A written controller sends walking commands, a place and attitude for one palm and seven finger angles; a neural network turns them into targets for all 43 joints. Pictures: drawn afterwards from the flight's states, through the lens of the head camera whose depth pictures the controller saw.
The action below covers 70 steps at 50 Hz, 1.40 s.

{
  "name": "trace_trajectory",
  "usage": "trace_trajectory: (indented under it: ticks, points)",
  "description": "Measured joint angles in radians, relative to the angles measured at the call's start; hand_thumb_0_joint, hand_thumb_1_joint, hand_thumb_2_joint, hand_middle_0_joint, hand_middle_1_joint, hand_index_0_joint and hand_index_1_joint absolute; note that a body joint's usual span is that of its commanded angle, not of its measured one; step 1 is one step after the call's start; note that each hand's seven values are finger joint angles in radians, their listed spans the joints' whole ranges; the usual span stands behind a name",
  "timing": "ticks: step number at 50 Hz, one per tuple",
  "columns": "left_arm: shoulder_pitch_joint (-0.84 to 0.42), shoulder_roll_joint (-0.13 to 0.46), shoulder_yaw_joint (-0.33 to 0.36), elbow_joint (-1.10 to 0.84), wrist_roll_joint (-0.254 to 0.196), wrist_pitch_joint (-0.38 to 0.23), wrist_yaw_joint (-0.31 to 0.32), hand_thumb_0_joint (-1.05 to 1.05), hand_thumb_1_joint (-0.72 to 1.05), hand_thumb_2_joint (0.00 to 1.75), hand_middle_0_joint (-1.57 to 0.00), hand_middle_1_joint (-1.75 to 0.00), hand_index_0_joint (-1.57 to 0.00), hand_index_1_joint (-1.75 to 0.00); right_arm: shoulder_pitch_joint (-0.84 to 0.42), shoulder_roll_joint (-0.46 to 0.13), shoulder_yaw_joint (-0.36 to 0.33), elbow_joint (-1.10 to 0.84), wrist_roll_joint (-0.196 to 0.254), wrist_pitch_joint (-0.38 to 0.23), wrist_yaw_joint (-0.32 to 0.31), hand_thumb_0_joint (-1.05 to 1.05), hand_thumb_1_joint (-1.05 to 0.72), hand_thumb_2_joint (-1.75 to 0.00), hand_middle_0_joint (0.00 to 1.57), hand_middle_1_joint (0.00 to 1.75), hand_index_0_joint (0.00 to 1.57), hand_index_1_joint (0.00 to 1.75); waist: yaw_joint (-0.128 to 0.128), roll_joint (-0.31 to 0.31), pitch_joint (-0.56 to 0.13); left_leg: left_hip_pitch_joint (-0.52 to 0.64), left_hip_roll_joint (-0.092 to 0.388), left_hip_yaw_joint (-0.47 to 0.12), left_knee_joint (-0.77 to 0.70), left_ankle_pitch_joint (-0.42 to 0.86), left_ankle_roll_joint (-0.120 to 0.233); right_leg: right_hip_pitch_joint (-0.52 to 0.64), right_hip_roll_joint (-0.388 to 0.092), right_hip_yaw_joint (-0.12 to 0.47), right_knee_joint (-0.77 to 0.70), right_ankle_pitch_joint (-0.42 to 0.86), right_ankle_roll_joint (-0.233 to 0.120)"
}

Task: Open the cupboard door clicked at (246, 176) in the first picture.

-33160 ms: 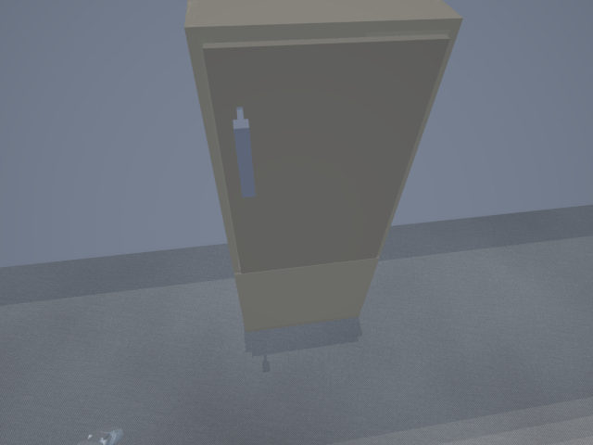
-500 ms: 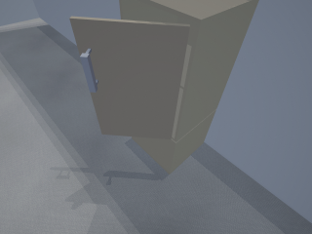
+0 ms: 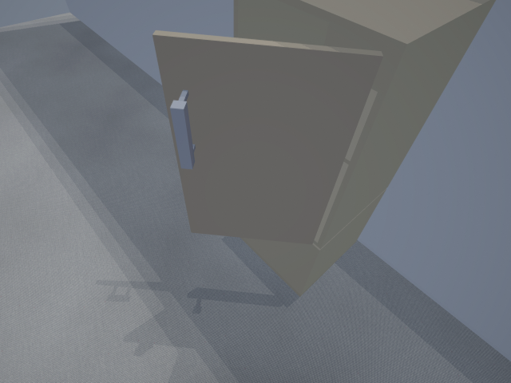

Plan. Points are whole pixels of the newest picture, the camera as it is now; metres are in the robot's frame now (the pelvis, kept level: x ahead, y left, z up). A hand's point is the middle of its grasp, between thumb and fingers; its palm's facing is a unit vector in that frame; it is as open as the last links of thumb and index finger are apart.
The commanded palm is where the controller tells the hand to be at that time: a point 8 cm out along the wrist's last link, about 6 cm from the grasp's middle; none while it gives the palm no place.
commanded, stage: come to a stop and stand still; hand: left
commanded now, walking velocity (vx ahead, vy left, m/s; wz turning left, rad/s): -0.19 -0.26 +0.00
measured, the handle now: (186, 130) +0.54 +0.18 +0.08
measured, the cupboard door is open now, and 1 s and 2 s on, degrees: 43 43 43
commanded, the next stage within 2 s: look again from close up in 0.98 s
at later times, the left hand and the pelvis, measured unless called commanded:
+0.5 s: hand out of the picture +0.05 +0.13 -0.16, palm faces +0.01 -0.98 -0.22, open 7.3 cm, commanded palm none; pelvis -0.03 -0.05 +0.00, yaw +0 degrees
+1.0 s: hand out of the picture -0.11 +0.10 -0.16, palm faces +0.08 -0.98 -0.16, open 7.4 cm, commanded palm none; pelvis -0.05 -0.06 +0.01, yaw +0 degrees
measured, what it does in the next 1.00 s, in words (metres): steps on the spot: right foot, then left foot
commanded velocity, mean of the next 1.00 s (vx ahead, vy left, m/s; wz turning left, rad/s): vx -0.02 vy -0.02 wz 0.00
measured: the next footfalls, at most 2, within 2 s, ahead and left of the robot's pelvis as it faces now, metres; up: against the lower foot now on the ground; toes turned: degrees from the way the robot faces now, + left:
right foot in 0.32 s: +0.04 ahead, -0.15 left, +0.00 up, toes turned -3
left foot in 0.58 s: +0.00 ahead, +0.06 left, +0.00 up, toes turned +2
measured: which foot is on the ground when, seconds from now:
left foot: down 0.00-0.34, up 0.36-0.56, down 0.58-1.00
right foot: up 0.00-0.30, down 0.32-1.00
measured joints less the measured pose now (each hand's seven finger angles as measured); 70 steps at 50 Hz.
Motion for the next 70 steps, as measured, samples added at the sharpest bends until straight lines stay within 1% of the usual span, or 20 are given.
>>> trace_trajectory:
  ticks: [3,7,10,14,16,17,18,20,22,24,26,29,33,39,47,54,56,58,63,70]
  points:
    - [-0.037,0.000,-0.003,-0.028,0.000,0.013,-0.001,0.01,0.91,0.90,-0.20,-0.30,-0.20,-0.30,-0.017,0.006,-0.003,0.011,0.002,0.010,-0.018,0.00,-0.92,-0.89,0.20,0.30,0.20,0.30,-0.007,0.018,0.010,0.026,0.002,0.005,-0.044,0.018,0.004,-0.019,0.037,-0.008,-0.046,0.013,0.008]
    - [-0.082,-0.001,0.003,-0.062,0.005,0.040,-0.007,0.01,0.91,0.90,-0.20,-0.30,-0.20,-0.30,-0.032,0.004,-0.014,0.015,0.000,0.021,-0.029,0.00,-0.92,-0.89,0.20,0.30,0.20,0.30,-0.021,0.041,0.027,0.036,0.020,0.012,-0.055,0.021,0.000,-0.049,0.072,0.010,-0.012,0.006,0.008]
    - [-0.112,-0.006,0.006,-0.084,0.006,0.049,-0.010,0.01,0.91,0.90,-0.20,-0.30,-0.20,-0.30,-0.036,-0.003,-0.024,0.020,-0.002,0.028,-0.031,0.00,-0.91,-0.89,0.20,0.30,0.20,0.30,-0.030,0.058,0.038,0.030,0.037,0.010,-0.047,0.022,-0.010,-0.039,0.073,0.021,-0.042,0.021,0.005]
    - [-0.134,-0.017,0.002,-0.105,0.005,0.041,-0.012,0.01,0.91,0.90,-0.20,-0.30,-0.20,-0.30,-0.031,-0.019,-0.037,0.025,-0.003,0.041,-0.021,0.00,-0.91,-0.89,0.20,0.30,0.20,0.30,-0.037,0.080,0.043,0.004,0.058,0.000,-0.014,0.018,-0.030,0.039,0.055,0.020,-0.198,0.080,-0.002]
    - [-0.127,-0.016,-0.001,-0.116,0.006,0.028,-0.011,0.01,0.90,0.90,-0.20,-0.30,-0.20,-0.30,-0.018,-0.021,-0.042,0.026,0.001,0.048,-0.013,0.00,-0.91,-0.89,0.20,0.30,0.20,0.30,-0.034,0.073,0.032,-0.023,0.062,-0.003,0.029,0.004,-0.045,0.107,0.043,0.022,-0.332,0.152,-0.005]
    - [-0.126,-0.022,-0.002,-0.112,0.008,0.021,-0.007,0.01,0.90,0.90,-0.20,-0.30,-0.20,-0.30,-0.020,-0.026,-0.045,0.029,0.004,0.054,-0.010,0.00,-0.90,-0.89,0.20,0.30,0.20,0.30,-0.032,0.083,0.032,-0.039,0.072,-0.012,0.057,-0.012,-0.054,0.109,0.054,0.019,-0.343,0.140,-0.009]
    - [-0.123,-0.029,-0.006,-0.107,0.008,0.016,-0.005,0.00,0.90,0.90,-0.20,-0.30,-0.20,-0.30,-0.022,-0.031,-0.048,0.029,0.007,0.063,-0.008,0.00,-0.90,-0.89,0.20,0.30,0.20,0.30,-0.035,0.093,0.034,-0.054,0.072,-0.036,0.092,-0.074,-0.062,0.104,0.064,0.012,-0.334,0.139,-0.016]
    - [-0.113,-0.041,-0.019,-0.099,0.009,0.012,-0.004,0.00,0.90,0.90,-0.20,-0.30,-0.20,-0.30,-0.018,-0.034,-0.052,0.025,0.010,0.080,-0.007,0.00,-0.91,-0.89,0.20,0.30,0.20,0.30,-0.041,0.099,0.029,-0.087,0.055,-0.079,0.191,-0.188,-0.069,0.101,0.070,-0.002,-0.336,0.153,-0.030]
    - [-0.101,-0.051,-0.024,-0.087,0.008,0.010,-0.002,0.01,0.90,0.90,-0.20,-0.30,-0.20,-0.30,-0.016,-0.031,-0.051,0.029,0.010,0.087,-0.004,0.00,-0.91,-0.89,0.19,0.30,0.20,0.30,-0.039,0.092,0.021,-0.105,0.043,-0.100,0.285,-0.217,-0.074,0.104,0.074,-0.010,-0.354,0.172,-0.041]
    - [-0.093,-0.051,-0.019,-0.076,0.005,0.009,0.005,0.00,0.92,0.90,-0.20,-0.30,-0.20,-0.30,-0.010,-0.025,-0.048,0.033,0.011,0.085,-0.001,0.00,-0.91,-0.89,0.19,0.30,0.20,0.30,-0.035,0.084,0.011,-0.093,0.040,-0.107,0.312,-0.216,-0.079,0.108,0.080,-0.018,-0.373,0.188,-0.048]
    - [-0.084,-0.045,-0.019,-0.066,0.005,0.009,0.004,0.00,0.92,0.90,-0.21,-0.30,-0.20,-0.30,-0.002,-0.016,-0.043,0.037,0.011,0.080,0.000,0.00,-0.91,-0.89,0.19,0.30,0.19,0.30,-0.029,0.075,-0.001,-0.052,0.041,-0.103,0.257,-0.200,-0.083,0.106,0.087,-0.026,-0.382,0.197,-0.051]
    - [-0.069,-0.041,-0.020,-0.046,-0.004,0.010,0.001,0.00,0.92,0.90,-0.21,-0.30,-0.20,-0.30,0.013,-0.005,-0.031,0.047,0.012,0.063,-0.004,0.00,-0.91,-0.89,0.19,0.30,0.19,0.30,-0.025,0.072,-0.018,0.049,0.042,-0.112,0.046,-0.098,-0.074,0.089,0.099,-0.041,-0.364,0.195,-0.048]
    - [-0.050,-0.024,-0.015,-0.005,-0.010,0.010,0.001,0.00,0.93,0.90,-0.21,-0.30,-0.20,-0.30,0.022,0.026,-0.009,0.081,0.004,0.052,-0.008,0.00,-0.91,-0.89,0.19,0.30,0.19,0.30,0.001,0.028,-0.020,0.085,0.022,-0.097,-0.018,-0.046,-0.048,0.122,0.084,-0.025,-0.419,0.234,-0.037]
    - [0.013,-0.036,-0.030,0.051,-0.005,0.003,-0.006,0.00,0.92,0.90,-0.20,-0.30,-0.20,-0.30,0.033,0.023,-0.002,0.104,0.008,0.051,-0.004,0.01,-0.92,-0.89,0.19,0.30,0.20,0.30,0.014,0.037,-0.031,0.122,0.008,-0.094,-0.100,0.006,-0.048,0.150,0.074,-0.022,-0.482,0.274,-0.038]
    - [0.094,-0.067,-0.034,0.097,-0.004,-0.001,-0.003,0.01,0.91,0.90,-0.20,-0.30,-0.20,-0.30,0.056,0.029,0.003,0.111,0.009,0.049,-0.001,0.00,-0.91,-0.89,0.19,0.30,0.20,0.30,0.012,0.047,-0.034,0.107,0.012,-0.097,-0.116,0.023,-0.051,0.138,0.079,-0.025,-0.503,0.289,-0.040]
    - [0.111,-0.093,-0.036,0.107,-0.006,-0.009,0.000,0.01,0.90,0.90,-0.20,-0.30,-0.20,-0.30,0.094,0.043,0.008,0.128,0.009,0.046,-0.006,0.00,-0.91,-0.89,0.19,0.30,0.20,0.30,0.010,0.043,-0.034,0.097,0.017,-0.098,-0.107,0.016,-0.055,0.131,0.084,-0.026,-0.501,0.287,-0.047]
    - [0.104,-0.102,-0.050,0.102,-0.001,-0.024,0.011,0.01,0.90,0.90,-0.20,-0.30,-0.20,-0.30,0.100,0.037,0.013,0.115,0.009,0.048,0.002,0.00,-0.91,-0.89,0.19,0.30,0.20,0.30,0.008,0.057,-0.024,0.067,0.025,-0.101,-0.053,-0.012,-0.059,0.117,0.090,-0.030,-0.481,0.281,-0.048]
    - [0.098,-0.107,-0.056,0.094,0.001,-0.030,0.010,0.01,0.90,0.90,-0.20,-0.30,-0.20,-0.30,0.107,0.029,0.012,0.092,0.007,0.044,0.006,0.00,-0.91,-0.89,0.19,0.30,0.20,0.30,-0.003,0.068,-0.023,0.041,0.024,-0.105,-0.006,-0.032,-0.054,0.093,0.087,-0.032,-0.436,0.257,-0.049]
    - [0.069,-0.095,-0.055,0.085,-0.002,-0.031,0.004,0.01,0.90,0.90,-0.21,-0.30,-0.20,-0.30,0.135,0.027,0.018,0.062,0.004,0.026,0.005,0.00,-0.91,-0.89,0.19,0.30,0.19,0.30,-0.022,0.080,-0.059,0.044,0.000,-0.100,0.012,-0.056,-0.037,0.075,0.061,-0.024,-0.371,0.210,-0.036]
    - [0.022,-0.054,-0.047,0.056,-0.004,-0.040,0.006,0.02,0.92,0.90,-0.20,-0.30,-0.20,-0.30,0.127,0.039,0.036,0.058,0.007,0.007,0.005,0.00,-0.91,-0.89,0.19,0.30,0.19,0.30,-0.017,0.090,-0.078,0.090,-0.019,-0.090,-0.048,-0.043,-0.030,0.096,0.045,-0.013,-0.382,0.200,-0.026]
